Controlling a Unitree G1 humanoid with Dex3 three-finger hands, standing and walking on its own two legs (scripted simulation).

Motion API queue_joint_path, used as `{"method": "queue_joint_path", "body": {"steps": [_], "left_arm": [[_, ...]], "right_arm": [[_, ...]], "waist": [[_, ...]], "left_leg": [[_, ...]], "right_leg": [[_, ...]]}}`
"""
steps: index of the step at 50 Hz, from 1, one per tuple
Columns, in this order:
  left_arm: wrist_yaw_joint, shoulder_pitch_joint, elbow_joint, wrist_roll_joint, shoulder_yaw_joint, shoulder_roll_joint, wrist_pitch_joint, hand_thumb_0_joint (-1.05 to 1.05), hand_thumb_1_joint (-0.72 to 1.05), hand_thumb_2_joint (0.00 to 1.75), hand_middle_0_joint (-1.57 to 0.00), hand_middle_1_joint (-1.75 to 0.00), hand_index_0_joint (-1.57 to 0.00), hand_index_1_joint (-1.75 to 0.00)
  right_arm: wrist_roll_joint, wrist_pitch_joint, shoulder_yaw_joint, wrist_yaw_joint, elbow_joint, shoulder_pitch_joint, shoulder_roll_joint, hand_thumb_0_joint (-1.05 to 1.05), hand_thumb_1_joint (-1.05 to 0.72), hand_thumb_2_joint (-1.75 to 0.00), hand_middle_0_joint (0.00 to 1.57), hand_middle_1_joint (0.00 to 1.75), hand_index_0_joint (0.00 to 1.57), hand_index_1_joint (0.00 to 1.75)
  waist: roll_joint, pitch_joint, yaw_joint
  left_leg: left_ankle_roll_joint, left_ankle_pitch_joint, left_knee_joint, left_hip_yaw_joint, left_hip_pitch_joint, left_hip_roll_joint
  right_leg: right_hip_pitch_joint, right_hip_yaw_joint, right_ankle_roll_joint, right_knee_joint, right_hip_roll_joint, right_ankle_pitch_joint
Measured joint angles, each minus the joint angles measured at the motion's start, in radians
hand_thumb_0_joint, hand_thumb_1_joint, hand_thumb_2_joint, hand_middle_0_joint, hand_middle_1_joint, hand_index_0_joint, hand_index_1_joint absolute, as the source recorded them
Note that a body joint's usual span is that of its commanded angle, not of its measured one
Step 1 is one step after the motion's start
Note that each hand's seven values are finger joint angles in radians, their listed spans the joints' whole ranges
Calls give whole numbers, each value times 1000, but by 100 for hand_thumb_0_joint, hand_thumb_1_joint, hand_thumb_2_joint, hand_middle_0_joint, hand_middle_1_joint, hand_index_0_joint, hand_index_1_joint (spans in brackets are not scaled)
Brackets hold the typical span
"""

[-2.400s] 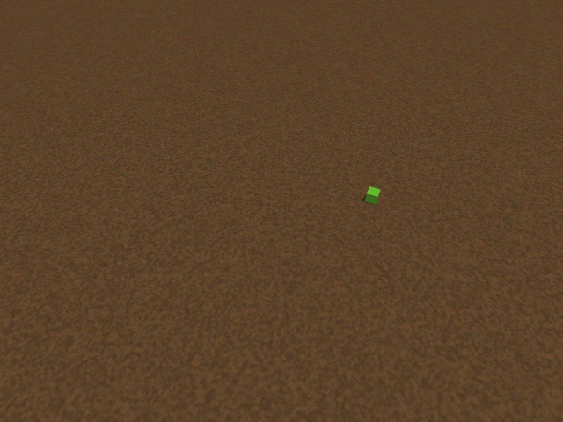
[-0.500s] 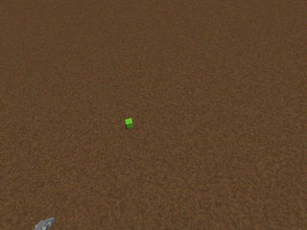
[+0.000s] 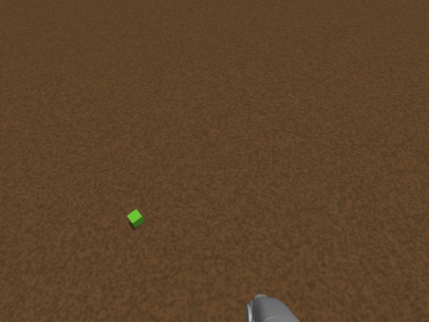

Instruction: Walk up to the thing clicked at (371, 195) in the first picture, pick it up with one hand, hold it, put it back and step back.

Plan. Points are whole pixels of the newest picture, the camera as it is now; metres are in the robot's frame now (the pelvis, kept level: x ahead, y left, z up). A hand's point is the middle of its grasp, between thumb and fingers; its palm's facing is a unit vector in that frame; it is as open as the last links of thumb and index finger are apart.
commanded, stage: walk up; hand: left
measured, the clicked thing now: (135, 218) +0.73 +0.35 -0.73
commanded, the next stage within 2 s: none
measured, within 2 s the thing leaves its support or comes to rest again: neither
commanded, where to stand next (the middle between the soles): +0.34 +0.56 m, yaw -57 degrees
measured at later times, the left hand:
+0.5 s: hand out of the picture +0.29 +0.52 -0.14, palm faces -0.26 -0.71 -0.65, open 7.4 cm
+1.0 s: hand out of the picture +0.44 +0.66 -0.14, palm faces -0.43 -0.65 -0.62, open 7.3 cm
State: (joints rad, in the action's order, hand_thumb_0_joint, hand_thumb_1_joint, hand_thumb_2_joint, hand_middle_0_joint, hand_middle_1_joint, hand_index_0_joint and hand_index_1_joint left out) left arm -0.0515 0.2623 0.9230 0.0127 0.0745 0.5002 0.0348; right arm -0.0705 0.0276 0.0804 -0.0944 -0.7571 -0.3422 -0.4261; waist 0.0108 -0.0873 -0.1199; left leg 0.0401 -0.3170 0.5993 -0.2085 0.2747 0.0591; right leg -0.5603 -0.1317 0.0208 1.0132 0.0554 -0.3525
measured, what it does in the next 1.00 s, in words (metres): steps to the left, turning right: right foot, then left foot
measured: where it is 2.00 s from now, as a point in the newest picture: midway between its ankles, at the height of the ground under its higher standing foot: outside the picture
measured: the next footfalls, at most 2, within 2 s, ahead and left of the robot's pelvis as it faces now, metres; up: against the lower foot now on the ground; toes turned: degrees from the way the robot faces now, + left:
right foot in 0.12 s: +0.15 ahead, -0.07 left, +0.00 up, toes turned -12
left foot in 0.50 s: +0.31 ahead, +0.36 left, +0.00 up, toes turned -15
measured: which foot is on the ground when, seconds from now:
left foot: down 0.00-0.14, up 0.16-0.48, down 0.50-0.80, up 0.82-1.00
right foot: up 0.00-0.10, down 0.12-0.50, up 0.52-0.78, down 0.80-1.00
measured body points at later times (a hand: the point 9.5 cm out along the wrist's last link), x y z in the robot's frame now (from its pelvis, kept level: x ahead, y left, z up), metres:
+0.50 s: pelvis +0.15 +0.22 -0.06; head +0.18 +0.17 +0.39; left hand +0.30 +0.56 -0.10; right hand +0.25 -0.16 -0.13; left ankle +0.27 +0.37 -0.73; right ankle +0.12 -0.05 -0.72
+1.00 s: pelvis +0.22 +0.43 -0.04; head +0.24 +0.36 +0.40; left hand +0.46 +0.69 -0.10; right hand +0.14 +0.10 -0.17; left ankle +0.32 +0.56 -0.65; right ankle +0.21 +0.25 -0.73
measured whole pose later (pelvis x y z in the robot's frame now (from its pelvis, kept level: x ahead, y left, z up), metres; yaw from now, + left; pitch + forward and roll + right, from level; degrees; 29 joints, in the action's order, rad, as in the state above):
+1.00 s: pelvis +0.22 +0.43 -0.04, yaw -30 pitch -2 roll -1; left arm -0.13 0.35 0.71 -0.03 0.05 0.43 0.06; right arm -0.07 0.13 0.10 -0.07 -0.63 -0.24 -0.47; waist 0.13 -0.16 -0.03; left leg -0.01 -0.44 1.41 0.08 0.68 0.08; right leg -0.55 0.02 0.01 0.91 0.05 -0.34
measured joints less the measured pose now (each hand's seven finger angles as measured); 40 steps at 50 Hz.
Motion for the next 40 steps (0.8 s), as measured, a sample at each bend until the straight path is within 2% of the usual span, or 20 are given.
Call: {"method": "queue_joint_path", "body": {"steps": [4, 6, 7, 8, 10, 12, 16, 19, 21, 24, 25, 26, 27, 28, 30, 33, 35, 37, 40], "left_arm": [[2, 5, -29, -3, -6, -25, 3, 0, 90, 90, -20, -30, -21, -30], [-4, 17, -64, -5, -4, -18, 20, 0, 90, 90, -20, -30, -21, -30], [-13, 20, -84, -9, 3, -15, 32, 0, 90, 90, -20, -30, -21, -30], [-26, 22, -103, -14, 7, -17, 38, 0, 90, 90, -20, -30, -21, -30], [-48, 32, -130, -9, -1, -21, 34, 0, 90, 90, -20, -30, -21, -30], [-64, 47, -140, -5, -15, -39, 33, 0, 90, 90, -21, -30, -21, -30], [-63, 91, -155, -20, -35, -63, 40, 0, 90, 90, -21, -31, -21, -30], [-57, 110, -173, -39, -43, -61, 47, 0, 90, 90, -21, -31, -21, -30], [-56, 117, -185, -51, -43, -48, 48, 0, 89, 90, -21, -31, -22, -30], [-54, 129, -193, -62, -28, -21, 45, 0, 89, 90, -21, -31, -22, -30], [-57, 129, -189, -65, -22, -5, 40, 0, 89, 90, -21, -31, -22, -30], [-63, 117, -175, -65, -10, 14, 31, 0, 89, 90, -21, -31, -22, -30], [-75, 98, -154, -59, 0, 23, 17, 0, 89, 90, -21, -31, -22, -30], [-89, 76, -133, -53, 3, 24, 6, 0, 89, 90, -21, -31, -22, -30], [-98, 44, -107, -34, 4, 25, 3, 0, 90, 90, -21, -31, -21, -30], [-85, 33, -101, -15, -1, 15, 15, 0, 90, 90, -20, -30, -21, -30], [-72, 41, -109, -9, -9, -7, 19, 0, 90, 90, -20, -30, -21, -30], [-64, 58, -125, -6, -18, -36, 22, 0, 90, 90, -20, -30, -21, -30], [-60, 102, -166, -13, -25, -62, 39, 0, 90, 90, -21, -30, -21, -30]], "right_arm": [[-4, 15, 9, 4, 17, -14, -28, 1, -90, -90, 20, 30, 20, 30], [-5, 28, 10, 6, 29, -16, -29, 1, -90, -90, 20, 30, 20, 30], [-5, 34, 10, 9, 31, -10, -27, 1, -90, -90, 20, 30, 20, 30], [-6, 42, 8, 14, 31, 4, -24, 1, -90, -90, 20, 30, 20, 30], [-2, 63, 1, 15, 36, 34, -17, 1, -90, -90, 20, 30, 20, 30], [2, 68, -5, 12, 45, 73, -20, 1, -91, -90, 20, 30, 20, 30], [7, 54, -5, -4, 98, 152, -43, 1, -91, -90, 20, 30, 20, 30], [9, 55, 10, -17, 137, 200, -68, 1, -91, -90, 20, 30, 20, 30], [9, 58, 23, -24, 153, 221, -84, 1, -91, -90, 20, 30, 20, 30], [5, 52, 46, -31, 168, 233, -103, 0, -91, -90, 20, 30, 20, 30], [0, 44, 52, -28, 175, 230, -102, 0, -91, -90, 20, 30, 20, 30], [-8, 32, 55, -22, 180, 226, -89, 0, -91, -90, 20, 30, 20, 30], [-10, 20, 50, -13, 184, 215, -80, 0, -91, -90, 20, 30, 20, 30], [-6, 12, 43, -5, 181, 200, -71, 0, -91, -90, 20, 30, 20, 30], [-6, 15, 28, 9, 161, 176, -33, 0, -91, -90, 20, 30, 20, 29], [-7, 25, 5, 24, 137, 134, 11, 0, -91, -90, 20, 30, 20, 30], [-14, 33, -1, 29, 131, 104, 19, 0, -90, -90, 20, 30, 20, 30], [-21, 40, 0, 33, 135, 73, 11, 1, -90, -90, 20, 30, 20, 30], [-23, 62, 7, 35, 144, 42, -10, 1, -90, -90, 20, 30, 20, 30]], "waist": [[45, -7, -20], [60, -5, -18], [74, -12, -3], [95, -25, 10], [116, -29, 38], [138, -26, 60], [153, -19, 86], [153, -16, 107], [145, -12, 120], [124, 6, 136], [103, 8, 132], [67, -7, 127], [54, -17, 123], [56, -24, 118], [43, -44, 100], [23, -62, 65], [26, -65, 42], [43, -58, 25], [73, -42, 18]], "left_leg": [[22, -70, 12, -58, -53, -22], [19, -138, 124, -68, -30, -15], [7, -158, 236, -40, 7, -1], [-16, -188, 365, 24, 54, 3], [-56, -224, 602, 157, 163, -23], [-66, -195, 703, 240, 247, -15], [-62, -119, 642, 323, 358, 30], [-58, -65, 588, 337, 403, 57], [-52, -51, 543, 329, 403, 63], [-22, -105, 424, 304, 337, 50], [-47, -111, 404, 283, 320, 32], [-68, -125, 436, 247, 320, 10], [-75, -142, 470, 224, 325, 7], [-73, -153, 487, 214, 328, 13], [-55, -142, 456, 186, 301, 16], [-15, -99, 357, 136, 248, 5], [11, -74, 294, 100, 217, -6], [35, -61, 256, 64, 203, -14], [54, -80, 291, 18, 228, -20]], "right_leg": [[48, -17, 12, -187, 5, 45], [113, -19, 30, -301, -1, 81], [125, -15, 35, -302, -14, 83], [123, -15, 33, -263, -29, 58], [123, -2, 30, -214, -38, 18], [146, 22, 14, -222, -42, 9], [158, 99, -37, -218, -10, -3], [138, 167, -54, -183, 23, -31], [117, 214, -50, -153, 48, -57], [74, 297, -35, -102, 84, -100], [55, 331, -24, -73, 104, -118], [31, 376, 4, -14, 116, -117], [-2, 396, 18, 78, 88, -157], [-38, 378, 30, 177, 46, -191], [-91, 297, 33, 303, -9, -179], [-118, 147, 26, 302, -42, -139], [-98, 63, 23, 224, -49, -132], [-57, 9, 30, 109, -56, -128], [65, 1, 54, -160, -63, -21]]}}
